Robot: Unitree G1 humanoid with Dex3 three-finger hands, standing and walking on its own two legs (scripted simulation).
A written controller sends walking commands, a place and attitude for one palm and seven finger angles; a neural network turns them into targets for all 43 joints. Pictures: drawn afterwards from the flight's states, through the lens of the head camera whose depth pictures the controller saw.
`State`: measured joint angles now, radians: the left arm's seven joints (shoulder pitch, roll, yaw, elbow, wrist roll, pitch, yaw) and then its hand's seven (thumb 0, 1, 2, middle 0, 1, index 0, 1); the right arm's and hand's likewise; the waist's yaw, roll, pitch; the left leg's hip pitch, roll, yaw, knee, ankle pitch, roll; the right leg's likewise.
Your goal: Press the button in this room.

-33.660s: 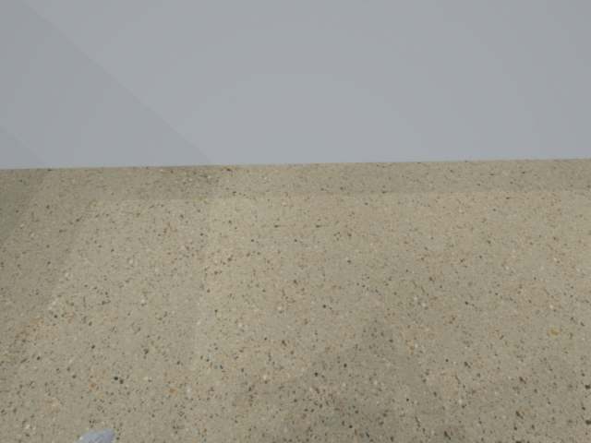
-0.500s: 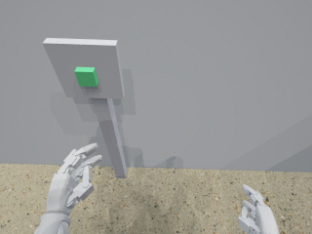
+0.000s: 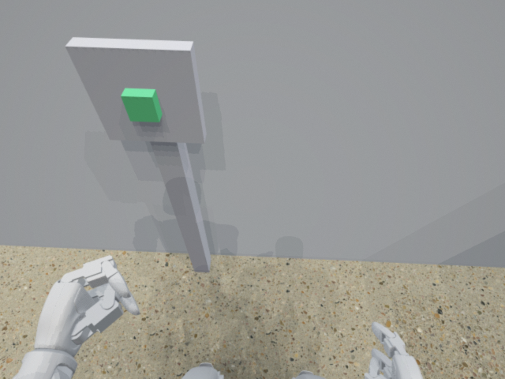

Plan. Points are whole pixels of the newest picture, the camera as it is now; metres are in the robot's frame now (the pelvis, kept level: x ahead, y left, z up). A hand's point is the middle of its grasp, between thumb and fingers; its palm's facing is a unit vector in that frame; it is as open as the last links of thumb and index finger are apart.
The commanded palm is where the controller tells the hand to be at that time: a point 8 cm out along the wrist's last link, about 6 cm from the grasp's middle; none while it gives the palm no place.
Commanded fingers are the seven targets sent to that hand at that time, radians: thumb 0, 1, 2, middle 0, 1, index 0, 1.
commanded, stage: raise the hand and make a fist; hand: left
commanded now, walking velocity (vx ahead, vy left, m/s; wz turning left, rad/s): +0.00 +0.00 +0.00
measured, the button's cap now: (143, 104) +0.54 +0.23 +0.13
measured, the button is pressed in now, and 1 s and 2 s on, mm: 0 0 0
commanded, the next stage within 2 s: aim a knuckle at the button in 1.18 s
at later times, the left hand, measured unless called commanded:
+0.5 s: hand (84, 283) +0.23 +0.23 +0.09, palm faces +0.02 -1.00 -0.05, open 3.1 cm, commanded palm +0.20 +0.29 +0.11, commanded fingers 0.00 0.90 0.90 -1.30 -1.50 -1.30 -1.50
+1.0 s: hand (81, 257) +0.25 +0.23 +0.12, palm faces +0.02 -1.00 -0.05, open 3.1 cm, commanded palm +0.22 +0.28 +0.13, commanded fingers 0.00 0.90 0.90 -1.30 -1.50 -1.30 -1.50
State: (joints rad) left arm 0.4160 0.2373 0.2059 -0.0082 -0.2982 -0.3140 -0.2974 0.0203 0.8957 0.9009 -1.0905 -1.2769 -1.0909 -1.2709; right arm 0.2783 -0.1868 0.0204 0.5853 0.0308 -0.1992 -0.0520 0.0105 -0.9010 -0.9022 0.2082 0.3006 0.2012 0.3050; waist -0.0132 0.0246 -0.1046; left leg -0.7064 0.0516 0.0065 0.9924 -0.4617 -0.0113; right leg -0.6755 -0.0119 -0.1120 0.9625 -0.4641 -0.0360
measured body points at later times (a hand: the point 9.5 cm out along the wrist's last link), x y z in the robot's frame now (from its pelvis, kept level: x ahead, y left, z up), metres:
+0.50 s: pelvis +0.01 +0.03 +0.02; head +0.03 +0.04 +0.47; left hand +0.22 +0.28 +0.10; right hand +0.21 -0.18 -0.04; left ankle +0.02 +0.13 -0.68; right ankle +0.01 -0.10 -0.68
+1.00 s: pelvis +0.02 +0.02 +0.03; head +0.03 +0.02 +0.48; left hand +0.24 +0.29 +0.12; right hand +0.19 -0.21 -0.04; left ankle +0.02 +0.13 -0.68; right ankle +0.01 -0.10 -0.68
